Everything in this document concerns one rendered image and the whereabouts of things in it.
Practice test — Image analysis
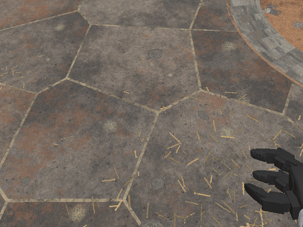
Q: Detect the robot right hand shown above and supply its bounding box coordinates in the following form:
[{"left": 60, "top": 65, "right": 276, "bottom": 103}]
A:
[{"left": 244, "top": 148, "right": 303, "bottom": 220}]

